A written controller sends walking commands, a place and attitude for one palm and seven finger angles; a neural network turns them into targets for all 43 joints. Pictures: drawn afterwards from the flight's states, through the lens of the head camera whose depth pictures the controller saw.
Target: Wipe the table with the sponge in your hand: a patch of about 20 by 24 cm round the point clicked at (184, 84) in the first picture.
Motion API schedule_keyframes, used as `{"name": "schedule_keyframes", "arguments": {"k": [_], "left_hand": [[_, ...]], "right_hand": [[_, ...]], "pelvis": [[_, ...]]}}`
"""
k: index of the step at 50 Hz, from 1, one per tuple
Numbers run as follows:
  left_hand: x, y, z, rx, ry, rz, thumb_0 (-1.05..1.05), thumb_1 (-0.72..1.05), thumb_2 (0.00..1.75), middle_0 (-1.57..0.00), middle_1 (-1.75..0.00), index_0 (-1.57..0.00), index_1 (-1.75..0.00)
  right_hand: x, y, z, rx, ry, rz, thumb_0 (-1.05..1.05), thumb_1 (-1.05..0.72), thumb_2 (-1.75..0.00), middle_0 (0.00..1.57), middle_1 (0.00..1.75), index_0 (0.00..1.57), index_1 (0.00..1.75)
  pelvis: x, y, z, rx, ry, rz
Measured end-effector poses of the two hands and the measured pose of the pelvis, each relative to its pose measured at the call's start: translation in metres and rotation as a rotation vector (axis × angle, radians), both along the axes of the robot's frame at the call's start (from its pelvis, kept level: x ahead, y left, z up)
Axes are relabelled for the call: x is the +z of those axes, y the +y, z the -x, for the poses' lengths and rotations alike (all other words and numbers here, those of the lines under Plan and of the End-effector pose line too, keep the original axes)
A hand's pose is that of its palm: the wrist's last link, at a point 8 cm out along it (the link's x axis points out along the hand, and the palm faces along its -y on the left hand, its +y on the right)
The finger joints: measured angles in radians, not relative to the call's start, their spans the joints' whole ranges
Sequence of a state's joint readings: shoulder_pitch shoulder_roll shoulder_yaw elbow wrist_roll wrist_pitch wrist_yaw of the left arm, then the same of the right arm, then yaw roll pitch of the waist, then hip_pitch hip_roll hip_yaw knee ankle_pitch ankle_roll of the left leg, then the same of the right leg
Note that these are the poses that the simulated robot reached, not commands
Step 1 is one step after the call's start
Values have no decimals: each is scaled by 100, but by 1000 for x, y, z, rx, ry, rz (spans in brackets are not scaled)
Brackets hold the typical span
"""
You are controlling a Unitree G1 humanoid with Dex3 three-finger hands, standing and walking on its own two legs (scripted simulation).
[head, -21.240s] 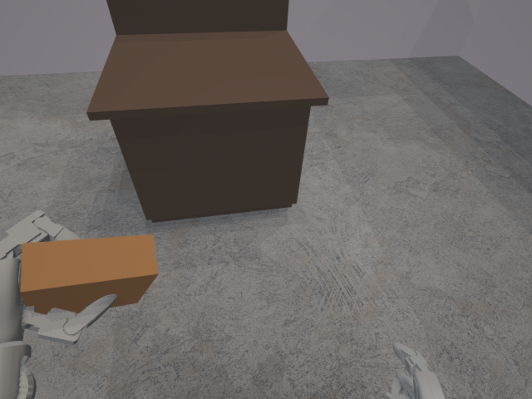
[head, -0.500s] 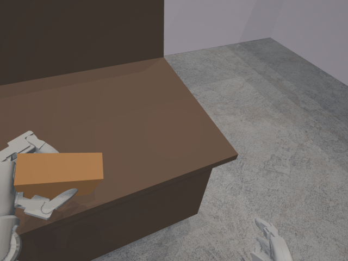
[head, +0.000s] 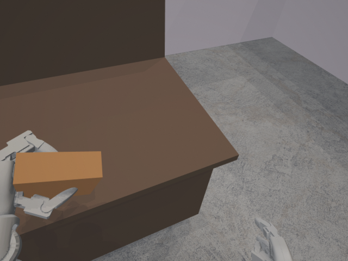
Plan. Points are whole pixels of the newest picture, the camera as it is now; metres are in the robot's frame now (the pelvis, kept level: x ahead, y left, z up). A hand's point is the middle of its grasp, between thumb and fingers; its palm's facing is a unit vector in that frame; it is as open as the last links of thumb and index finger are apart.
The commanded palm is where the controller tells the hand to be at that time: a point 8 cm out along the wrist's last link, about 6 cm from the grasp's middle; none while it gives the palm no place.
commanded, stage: come to a stop and stand still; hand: left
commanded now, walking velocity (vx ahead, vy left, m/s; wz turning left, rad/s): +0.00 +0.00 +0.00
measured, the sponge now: (72, 176) +0.23 +0.21 +0.13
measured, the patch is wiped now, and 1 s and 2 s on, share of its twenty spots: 0.00 0.00 0.00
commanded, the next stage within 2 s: look again from close up in 0.96 s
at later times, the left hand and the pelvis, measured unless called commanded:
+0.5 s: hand (22, 184) +0.20 +0.28 +0.14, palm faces +0.39 -0.83 -0.40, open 9.2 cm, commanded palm +0.14 +0.30 +0.17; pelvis -0.01 +0.02 +0.00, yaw +1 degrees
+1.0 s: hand (20, 180) +0.20 +0.28 +0.16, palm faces +0.40 -0.85 -0.35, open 9.2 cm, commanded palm +0.14 +0.31 +0.17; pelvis -0.01 +0.03 +0.00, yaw +1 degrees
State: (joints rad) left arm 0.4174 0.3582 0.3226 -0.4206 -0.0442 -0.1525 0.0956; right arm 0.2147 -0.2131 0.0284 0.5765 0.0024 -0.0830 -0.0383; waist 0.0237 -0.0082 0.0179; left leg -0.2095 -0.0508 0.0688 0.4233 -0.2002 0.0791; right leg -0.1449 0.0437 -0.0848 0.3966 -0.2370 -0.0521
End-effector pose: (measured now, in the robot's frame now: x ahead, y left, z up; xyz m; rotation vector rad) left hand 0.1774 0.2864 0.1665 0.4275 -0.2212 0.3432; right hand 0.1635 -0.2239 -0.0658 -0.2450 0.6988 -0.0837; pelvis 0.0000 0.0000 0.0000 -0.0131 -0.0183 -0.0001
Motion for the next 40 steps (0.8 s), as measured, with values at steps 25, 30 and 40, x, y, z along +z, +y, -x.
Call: {"name": "schedule_keyframes", "arguments": {"k": [25, 30, 40], "left_hand": [[-7, 34, 17, 16, -16, -45, -1, -42, 102, -82, -136, -83, -137], [15, 36, 13, 41, -144, -30, -1, -41, 102, -82, -137, -82, -137], [-1, 25, 5, -43, -30, -21, -1, -41, 102, -81, -137, -82, -138]], "right_hand": [[-3, 24, 23, 32, 19, 14, 2, -91, -90, 20, 30, 20, 30], [3, 31, 8, 67, -23, 14, 2, -91, -90, 20, 30, 20, 30], [12, 37, -3, 24, -75, -13, 2, -91, -90, 20, 30, 20, 30]], "pelvis": [[-3, 16, 13, 9, 4, 7], [-2, 21, 12, 7, 0, 12], [0, 26, 8, -4, 6, 14]]}}
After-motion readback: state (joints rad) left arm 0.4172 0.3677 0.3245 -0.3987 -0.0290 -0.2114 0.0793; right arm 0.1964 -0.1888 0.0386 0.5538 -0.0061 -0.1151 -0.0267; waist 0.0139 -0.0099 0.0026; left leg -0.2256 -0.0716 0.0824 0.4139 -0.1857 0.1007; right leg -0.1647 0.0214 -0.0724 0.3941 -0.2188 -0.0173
